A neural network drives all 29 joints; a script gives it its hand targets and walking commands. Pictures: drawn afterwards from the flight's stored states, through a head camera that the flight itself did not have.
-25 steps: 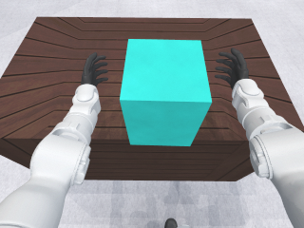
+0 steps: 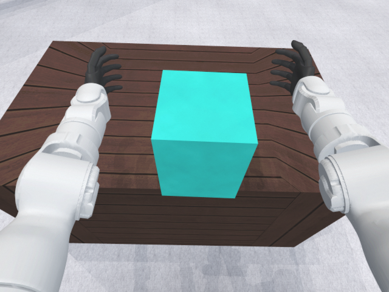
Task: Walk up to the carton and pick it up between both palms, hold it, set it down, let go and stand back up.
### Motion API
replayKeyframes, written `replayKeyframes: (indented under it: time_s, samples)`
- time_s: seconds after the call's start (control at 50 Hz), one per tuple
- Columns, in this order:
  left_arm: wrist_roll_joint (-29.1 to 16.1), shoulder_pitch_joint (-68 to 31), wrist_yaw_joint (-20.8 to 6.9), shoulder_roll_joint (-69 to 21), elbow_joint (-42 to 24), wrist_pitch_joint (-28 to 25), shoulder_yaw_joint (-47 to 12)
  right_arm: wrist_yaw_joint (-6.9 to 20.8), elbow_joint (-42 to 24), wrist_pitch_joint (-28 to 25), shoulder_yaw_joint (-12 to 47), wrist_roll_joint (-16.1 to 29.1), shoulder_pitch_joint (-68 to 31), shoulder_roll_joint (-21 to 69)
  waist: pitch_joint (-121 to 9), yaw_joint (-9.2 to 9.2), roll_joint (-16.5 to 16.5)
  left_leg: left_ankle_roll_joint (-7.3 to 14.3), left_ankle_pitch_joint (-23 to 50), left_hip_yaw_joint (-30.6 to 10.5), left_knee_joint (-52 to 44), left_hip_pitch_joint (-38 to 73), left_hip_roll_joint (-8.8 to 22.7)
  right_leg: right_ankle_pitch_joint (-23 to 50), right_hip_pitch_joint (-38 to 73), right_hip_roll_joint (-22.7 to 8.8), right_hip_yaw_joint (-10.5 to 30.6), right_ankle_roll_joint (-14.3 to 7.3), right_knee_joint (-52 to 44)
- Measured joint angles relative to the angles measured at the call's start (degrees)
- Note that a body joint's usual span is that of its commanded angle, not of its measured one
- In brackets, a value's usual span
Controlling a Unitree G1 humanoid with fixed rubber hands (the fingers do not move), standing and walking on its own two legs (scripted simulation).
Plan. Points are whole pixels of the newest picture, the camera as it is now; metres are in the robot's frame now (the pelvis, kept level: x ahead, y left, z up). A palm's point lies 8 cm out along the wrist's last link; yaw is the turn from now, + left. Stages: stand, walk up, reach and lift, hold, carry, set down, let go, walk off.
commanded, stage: set down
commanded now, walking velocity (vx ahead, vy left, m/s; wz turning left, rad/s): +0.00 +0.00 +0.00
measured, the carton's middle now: (201, 138) +0.48 -0.01 -0.01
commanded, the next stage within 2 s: none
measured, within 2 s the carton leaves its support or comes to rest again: neither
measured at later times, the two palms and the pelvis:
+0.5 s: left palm (102, 135) +0.42 +0.21 +0.08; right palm (291, 141) +0.41 -0.19 +0.07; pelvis +0.00 +0.02 +0.01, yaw -2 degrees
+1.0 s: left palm (100, 172) +0.36 +0.21 +0.03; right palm (289, 174) +0.36 -0.19 +0.03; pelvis +0.00 +0.02 +0.01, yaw -1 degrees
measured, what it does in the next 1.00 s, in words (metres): stands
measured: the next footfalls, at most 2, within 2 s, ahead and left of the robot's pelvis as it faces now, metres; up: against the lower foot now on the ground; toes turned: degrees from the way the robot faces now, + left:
none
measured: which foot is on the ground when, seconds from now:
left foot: down 0.00-1.00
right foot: down 0.00-1.00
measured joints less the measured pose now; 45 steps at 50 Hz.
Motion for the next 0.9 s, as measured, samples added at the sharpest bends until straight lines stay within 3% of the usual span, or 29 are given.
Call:
replayKeyframes:
  time_s: [0.2,0.32,0.46,0.58,0.74,0.9]
  samples:
    - [6.1,7.8,-0.7,-2.1,-6.9,-1.0,3.7,-0.1,-1.0,-3.0,1.7,1.9,6.0,0.5,1.8,0.48,1.1,0.3,0.1,-0.3,-2.0,4.7,0.2,1.1,5.9,0.4,-0.3,0.6,-4.1]
    - [10.1,17.1,-1.4,-6.0,-13.2,-2.5,8.4,-0.4,-5.6,-6.4,2.7,1.7,16.0,0.9,4.0,2.48,3.0,1.0,-0.5,0.8,-2.5,8.7,0.2,1.4,9.9,0.5,0.8,1.4,-5.4]
    - [8.8,25.6,0.1,-8.1,-19.1,-4.1,9.5,0.3,-13.4,-7.8,1.3,-0.5,25.3,1.6,5.3,3.27,4.0,1.8,-1.1,2.2,-1.3,9.6,-0.1,0.9,9.9,0.1,2.2,2.0,-3.6]
    - [6.1,27.7,1.3,-8.0,-21.2,-5.1,8.2,0.8,-17.1,-8.1,-1.1,-3.2,27.7,2.3,5.1,2.62,2.6,1.8,-1.4,2.7,0.0,8.3,-0.2,0.5,8.3,0.1,2.7,1.8,-1.7]
    - [9.5,29.9,0.5,-9.7,-19.9,-6.7,8.5,1.5,-12.1,-10.7,0.8,-1.6,27.6,2.1,5.6,2.42,2.0,1.6,-2.1,2.5,0.6,11.5,0.0,-0.3,11.5,0.2,2.5,1.7,-1.2]
    - [9.9,35.7,1.0,-9.9,-20.3,-10.7,8.4,1.7,-12.2,-14.2,-0.1,-3.0,33.2,4.4,7.1,2.56,2.1,1.5,-2.5,2.0,0.9,13.5,-0.2,-1.5,13.2,0.0,2.1,1.5,0.2]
